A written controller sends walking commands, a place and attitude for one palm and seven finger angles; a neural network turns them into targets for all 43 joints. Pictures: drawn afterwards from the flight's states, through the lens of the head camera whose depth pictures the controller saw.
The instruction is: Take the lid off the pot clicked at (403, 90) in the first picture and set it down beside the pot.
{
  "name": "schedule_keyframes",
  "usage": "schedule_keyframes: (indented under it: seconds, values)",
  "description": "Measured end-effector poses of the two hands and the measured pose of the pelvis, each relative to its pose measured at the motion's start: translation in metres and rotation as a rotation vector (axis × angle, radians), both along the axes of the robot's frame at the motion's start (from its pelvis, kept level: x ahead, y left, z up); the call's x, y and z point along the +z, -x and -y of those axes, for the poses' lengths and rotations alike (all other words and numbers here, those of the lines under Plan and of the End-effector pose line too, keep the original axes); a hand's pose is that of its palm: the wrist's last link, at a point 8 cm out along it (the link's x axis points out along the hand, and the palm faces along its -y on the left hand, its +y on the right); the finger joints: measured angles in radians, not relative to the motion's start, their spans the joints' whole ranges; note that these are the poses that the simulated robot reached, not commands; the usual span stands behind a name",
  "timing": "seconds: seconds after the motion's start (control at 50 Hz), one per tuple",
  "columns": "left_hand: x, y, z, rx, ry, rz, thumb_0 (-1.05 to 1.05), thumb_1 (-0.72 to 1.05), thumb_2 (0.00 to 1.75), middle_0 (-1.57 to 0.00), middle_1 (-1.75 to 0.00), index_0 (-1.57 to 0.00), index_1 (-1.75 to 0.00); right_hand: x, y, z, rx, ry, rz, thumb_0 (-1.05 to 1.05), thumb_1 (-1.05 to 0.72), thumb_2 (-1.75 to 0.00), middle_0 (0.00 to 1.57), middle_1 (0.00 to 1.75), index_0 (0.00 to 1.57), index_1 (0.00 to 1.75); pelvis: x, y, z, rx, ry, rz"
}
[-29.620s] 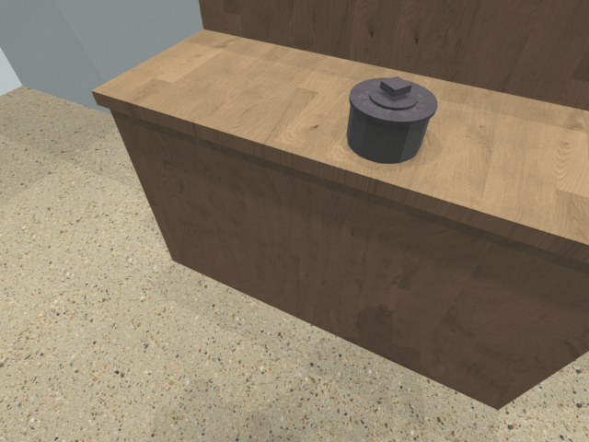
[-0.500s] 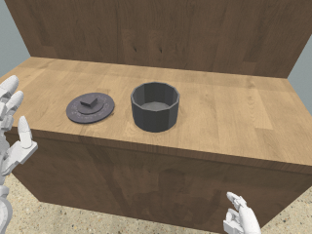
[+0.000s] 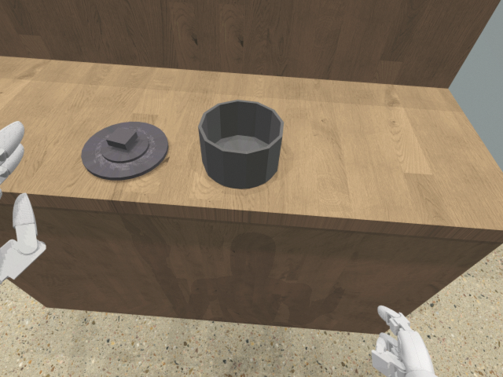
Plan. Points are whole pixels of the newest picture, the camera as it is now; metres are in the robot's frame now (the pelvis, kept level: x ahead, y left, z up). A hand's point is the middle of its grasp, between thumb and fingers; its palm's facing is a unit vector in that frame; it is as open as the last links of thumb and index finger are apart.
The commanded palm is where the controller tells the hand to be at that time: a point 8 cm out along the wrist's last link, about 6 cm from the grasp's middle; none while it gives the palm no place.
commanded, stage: step back with the hand held close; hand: left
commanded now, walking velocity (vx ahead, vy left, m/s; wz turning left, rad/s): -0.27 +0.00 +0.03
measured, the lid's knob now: (122, 138) +0.53 +0.30 +0.06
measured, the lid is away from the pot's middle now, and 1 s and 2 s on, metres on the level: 0.24 0.24 0.24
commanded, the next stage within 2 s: stop stepping back and stand still in 0.98 s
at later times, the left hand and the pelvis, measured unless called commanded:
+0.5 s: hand out of the picture +0.12 +0.24 +0.22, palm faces +0.44 -0.81 -0.39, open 7.4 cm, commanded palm +0.05 +0.29 +0.24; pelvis -0.07 +0.00 -0.02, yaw +2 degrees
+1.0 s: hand out of the picture +0.05 +0.22 +0.25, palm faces +0.35 -0.85 -0.40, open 7.4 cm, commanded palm -0.02 +0.28 +0.24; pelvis -0.17 +0.00 -0.02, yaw -3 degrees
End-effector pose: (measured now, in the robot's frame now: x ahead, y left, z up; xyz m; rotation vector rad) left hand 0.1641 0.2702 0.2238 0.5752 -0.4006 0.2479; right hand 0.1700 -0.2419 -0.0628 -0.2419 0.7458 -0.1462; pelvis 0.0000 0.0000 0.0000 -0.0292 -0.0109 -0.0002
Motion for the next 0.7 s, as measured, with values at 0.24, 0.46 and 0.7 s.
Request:
schedule_keyframes:
  seconds: [0.24,0.46,0.7]
  values:
    - [0.026,0.052,0.001,0.032,-0.122,0.158,0.01,0.89,0.89,-0.21,-0.3,-0.21,-0.31,-0.011,0.041,-0.002,-0.008,-0.009,0.025,0.01,-0.9,-0.9,0.2,0.3,0.2,0.3,-0.011,0.033,0.002,0.011,0.003,0.002]
    - [0.004,0.078,-0.005,0.031,0.014,0.21,0.01,0.89,0.89,-0.21,-0.3,-0.21,-0.31,-0.016,0.084,-0.001,-0.023,0.027,-0.01,0.01,-0.9,-0.9,0.2,0.3,0.2,0.3,-0.017,0.061,0.0,0.038,0.043,0.012]
    - [0.031,0.108,-0.012,0.015,-0.08,0.25,0.01,0.89,0.89,-0.21,-0.3,-0.21,-0.31,-0.007,0.114,-0.022,-0.008,-0.011,0.007,0.01,-0.9,-0.9,0.2,0.3,0.2,0.3,-0.006,0.095,-0.003,0.001,0.067,-0.082]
